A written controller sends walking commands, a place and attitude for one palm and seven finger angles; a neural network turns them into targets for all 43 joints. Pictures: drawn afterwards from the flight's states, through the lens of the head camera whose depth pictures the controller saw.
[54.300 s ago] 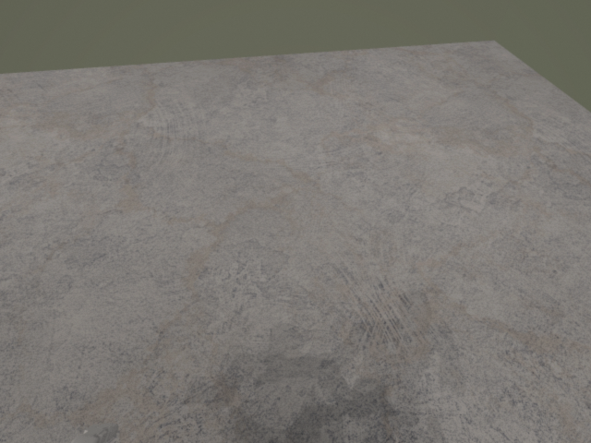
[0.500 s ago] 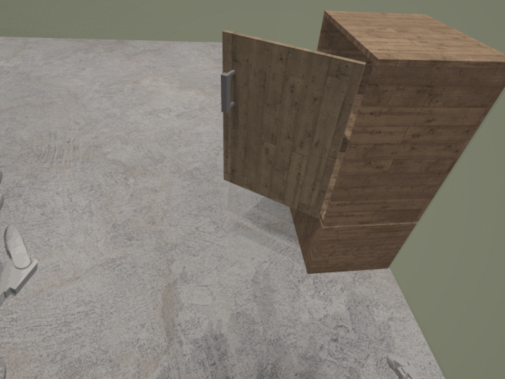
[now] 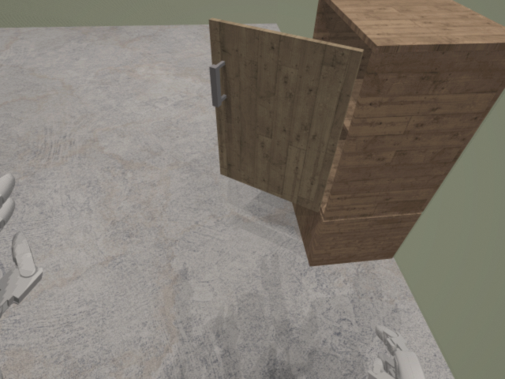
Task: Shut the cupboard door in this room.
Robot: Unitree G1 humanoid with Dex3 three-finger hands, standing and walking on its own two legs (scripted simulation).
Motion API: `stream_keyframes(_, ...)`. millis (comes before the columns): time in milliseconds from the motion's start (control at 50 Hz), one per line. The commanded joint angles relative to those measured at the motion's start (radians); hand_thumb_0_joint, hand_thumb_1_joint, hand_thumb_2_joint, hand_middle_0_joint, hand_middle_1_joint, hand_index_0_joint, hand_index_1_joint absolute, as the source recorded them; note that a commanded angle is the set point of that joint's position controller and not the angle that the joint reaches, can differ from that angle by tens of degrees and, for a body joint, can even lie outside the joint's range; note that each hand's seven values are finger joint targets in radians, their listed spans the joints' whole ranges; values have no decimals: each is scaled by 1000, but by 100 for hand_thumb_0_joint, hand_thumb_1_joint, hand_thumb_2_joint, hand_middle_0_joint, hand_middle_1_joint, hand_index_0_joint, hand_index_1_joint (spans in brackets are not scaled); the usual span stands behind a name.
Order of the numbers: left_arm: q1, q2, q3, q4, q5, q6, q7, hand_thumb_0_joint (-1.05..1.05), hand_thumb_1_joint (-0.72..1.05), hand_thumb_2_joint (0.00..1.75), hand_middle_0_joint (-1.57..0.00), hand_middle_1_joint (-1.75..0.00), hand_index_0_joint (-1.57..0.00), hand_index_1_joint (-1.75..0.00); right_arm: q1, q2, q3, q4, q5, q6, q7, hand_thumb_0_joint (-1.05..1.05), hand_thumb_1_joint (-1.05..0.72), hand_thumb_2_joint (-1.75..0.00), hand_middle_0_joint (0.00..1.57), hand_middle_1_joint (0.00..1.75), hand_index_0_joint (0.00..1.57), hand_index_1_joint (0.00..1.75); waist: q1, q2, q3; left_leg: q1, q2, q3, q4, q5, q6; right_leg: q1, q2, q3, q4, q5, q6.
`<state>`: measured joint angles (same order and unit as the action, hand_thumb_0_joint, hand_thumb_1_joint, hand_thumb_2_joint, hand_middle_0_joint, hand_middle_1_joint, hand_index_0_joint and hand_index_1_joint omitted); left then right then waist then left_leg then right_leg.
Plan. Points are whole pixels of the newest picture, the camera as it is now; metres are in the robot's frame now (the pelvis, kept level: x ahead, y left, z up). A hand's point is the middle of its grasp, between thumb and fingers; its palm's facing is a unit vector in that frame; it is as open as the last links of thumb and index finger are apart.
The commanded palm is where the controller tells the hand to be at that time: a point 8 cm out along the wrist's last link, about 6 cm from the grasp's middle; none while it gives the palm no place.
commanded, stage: stop stepping back and stand still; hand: left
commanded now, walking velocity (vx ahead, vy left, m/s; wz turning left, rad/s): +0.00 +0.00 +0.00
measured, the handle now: (219, 83) +0.92 +0.14 +0.02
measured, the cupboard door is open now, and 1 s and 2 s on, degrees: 55 55 55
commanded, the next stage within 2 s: let the arm hang, fingers relaxed in 0.02 s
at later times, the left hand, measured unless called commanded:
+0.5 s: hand out of the picture +0.00 +0.19 -0.17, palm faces +0.04 -0.98 -0.18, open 7.0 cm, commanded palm none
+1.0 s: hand out of the picture -0.01 +0.20 -0.17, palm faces +0.03 -0.98 -0.22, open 7.4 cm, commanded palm none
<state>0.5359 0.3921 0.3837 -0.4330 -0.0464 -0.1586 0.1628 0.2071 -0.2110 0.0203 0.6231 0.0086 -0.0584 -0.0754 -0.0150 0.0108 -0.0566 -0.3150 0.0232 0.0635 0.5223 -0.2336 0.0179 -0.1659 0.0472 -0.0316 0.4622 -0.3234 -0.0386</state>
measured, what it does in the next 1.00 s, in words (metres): stands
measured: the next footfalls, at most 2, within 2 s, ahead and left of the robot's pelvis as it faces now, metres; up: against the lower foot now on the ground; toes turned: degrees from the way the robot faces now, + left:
none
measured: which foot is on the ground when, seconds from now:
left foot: down 0.00-1.00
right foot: down 0.00-1.00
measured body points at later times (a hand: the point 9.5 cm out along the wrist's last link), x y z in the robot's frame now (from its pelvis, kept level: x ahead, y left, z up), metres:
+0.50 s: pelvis -0.02 +0.01 +0.00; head +0.01 +0.02 +0.45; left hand +0.00 +0.24 -0.16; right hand +0.03 -0.25 -0.14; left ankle +0.02 +0.10 -0.74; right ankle -0.05 -0.09 -0.74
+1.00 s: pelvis -0.02 +0.02 +0.01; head -0.02 +0.01 +0.46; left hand -0.01 +0.26 -0.15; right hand +0.00 -0.22 -0.15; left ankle +0.02 +0.10 -0.74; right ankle -0.05 -0.09 -0.74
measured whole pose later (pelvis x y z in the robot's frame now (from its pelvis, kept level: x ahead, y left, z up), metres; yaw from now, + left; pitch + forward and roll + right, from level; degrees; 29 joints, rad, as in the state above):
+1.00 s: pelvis -0.02 +0.02 +0.01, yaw +1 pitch -2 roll +0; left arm 0.26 0.19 0.00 1.14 0.01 -0.01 0.02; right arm 0.24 -0.19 0.00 1.14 -0.02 0.00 -0.02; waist -0.01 0.02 0.01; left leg -0.22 -0.01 0.07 0.38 -0.13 0.05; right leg -0.09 0.01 -0.04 0.37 -0.25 -0.02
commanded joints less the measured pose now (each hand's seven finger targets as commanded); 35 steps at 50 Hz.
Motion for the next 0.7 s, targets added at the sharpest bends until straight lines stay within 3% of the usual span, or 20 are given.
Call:
stream_keyframes(0, -9, 209, 151, -196, -2, -61, 28, 0, 90, 90, -20, -30, -20, -30, -74, -101, -44, -156, 7, -31, -13, 0, -90, -90, 20, 30, 20, 30, 1, 28, -58, 83, 68, -82, -29, 245, -6, -30, -149, 139, -80, 377, 8)
stream_keyframes(80, -19, 218, 157, -206, -2, -60, 29, 0, 90, 90, -20, -30, -20, -30, -74, -113, -48, -162, 7, -28, -16, 0, -90, -90, 20, 30, 20, 30, 3, 38, -72, 97, 75, -88, -46, 271, -4, -21, -130, 120, -74, 375, 19)
stream_keyframes(100, -97, 33, -298, 498, 48, 82, -119, 0, 90, 90, -20, -30, -20, -30, -164, -290, -75, -13, 25, -91, 76, 0, -90, -90, 20, 30, 20, 30, -16, 68, 26, 58, 107, -91, 85, 473, 10, -116, -189, 18, 73, 507, 8)
stream_keyframes(120, -108, 23, -276, 525, 47, 156, -143, 0, 90, 90, -20, -30, -20, -30, -92, -270, -91, 0, 12, -48, 79, 0, -90, -90, 20, 30, 20, 30, -7, 75, -50, 98, 110, -95, 50, 423, 8, -118, -168, 73, 51, 381, 5)
stream_keyframes(140, -139, -3, -289, 564, 54, 162, -151, 0, 90, 90, -20, -30, -20, -30, -61, -256, -82, 15, 0, -30, 77, 0, -90, -90, 20, 30, 20, 30, 4, 49, -39, 51, 130, -126, 29, 349, 29, -129, -145, 48, 69, 231, 4)
stream_keyframes(160, -167, 1, -293, 616, 56, 162, -156, 0, 90, 90, -20, -30, -20, -30, -65, -249, -68, 16, -5, -12, 76, 0, -90, -90, 20, 30, 20, 30, 14, 0, -21, 7, 137, -158, 1, 303, 50, -115, -129, 39, 75, 159, 7)
stream_keyframes(180, -204, 18, -301, 673, 62, 158, -158, 0, 90, 90, -20, -30, -20, -30, -66, -249, -62, 23, -12, -3, 75, 0, -90, -90, 20, 30, 20, 30, 18, -92, -20, -1, 135, -181, -7, 312, 54, -98, -118, 46, 70, 153, 1)
stream_keyframes(220, -255, 36, -315, 789, 61, 153, -158, 0, 90, 90, -20, -30, -20, -30, -76, -255, -54, 44, -17, 13, 72, 0, -90, -90, 20, 30, 20, 30, 15, -161, -18, 13, 111, -184, -7, 275, 49, -84, -141, 78, 26, 158, -16)
stream_keyframes(260, -291, 38, -330, 921, 62, 151, -152, 0, 90, 90, -20, -30, -20, -30, -73, -243, -50, 88, -25, 31, 72, 0, -90, -90, 20, 30, 20, 30, 7, -176, -16, 59, 82, -168, -8, 242, 35, -99, -168, 117, -12, 175, -34)
stream_keyframes(340, -301, -3, -357, 1148, 58, 159, -141, 0, 90, 90, -20, -30, -20, -30, -44, -183, -29, 192, -34, 56, 70, 0, -90, -90, 20, 30, 20, 30, 2, 22, -8, 100, 78, -163, -93, 217, 23, -49, -153, 118, -53, 124, -20)
stream_keyframes(440, -246, -48, -347, 1350, 56, 151, -137, 0, 90, 90, -20, -30, -20, -30, -6, -134, -31, 310, -32, 57, 53, 0, -90, -90, 20, 30, 20, 30, 11, 134, -5, 123, 79, -155, -142, 136, 20, 7, -149, 117, -129, 113, -26)
stream_keyframes(580, -225, -55, -357, 1499, 54, 144, -136, 0, 90, 90, -20, -30, -20, -30, 60, -130, -45, 417, -19, 59, 41, 0, -90, -90, 20, 30, 20, 30, 6, 14, 78, 147, 92, -153, -176, 110, 24, -20, -147, 101, -190, 95, -28)
stream_keyframes(680, -206, -63, -360, 1542, 54, 144, -132, 0, 90, 90, -20, -30, -20, -30, 83, -125, -48, 454, -19, 60, 39, 0, -90, -90, 20, 30, 20, 30, 5, -22, 110, 150, 92, -146, -197, 64, 25, -43, -145, 102, -201, 49, -28)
